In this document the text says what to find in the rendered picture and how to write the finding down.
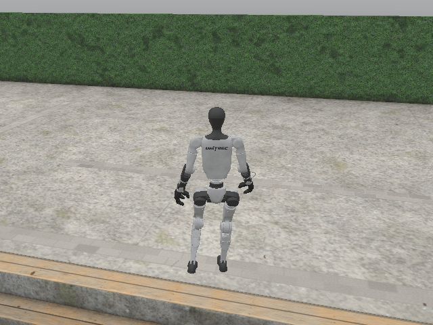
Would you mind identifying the robot left forearm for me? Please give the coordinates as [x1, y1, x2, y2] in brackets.
[176, 164, 191, 192]

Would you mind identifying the robot right forearm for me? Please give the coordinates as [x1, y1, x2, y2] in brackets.
[241, 163, 252, 185]

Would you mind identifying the robot right hand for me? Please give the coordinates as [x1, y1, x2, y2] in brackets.
[238, 182, 254, 194]

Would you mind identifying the left robot upper arm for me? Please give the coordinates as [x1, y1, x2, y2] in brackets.
[185, 137, 203, 174]

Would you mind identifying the robot right foot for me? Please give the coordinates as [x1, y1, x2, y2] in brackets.
[217, 255, 227, 272]

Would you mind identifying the humanoid robot torso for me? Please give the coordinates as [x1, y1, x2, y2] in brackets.
[201, 134, 233, 204]

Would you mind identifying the robot left hand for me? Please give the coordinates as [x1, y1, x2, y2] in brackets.
[174, 189, 189, 206]

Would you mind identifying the right robot upper arm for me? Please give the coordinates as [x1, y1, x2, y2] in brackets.
[231, 136, 248, 173]

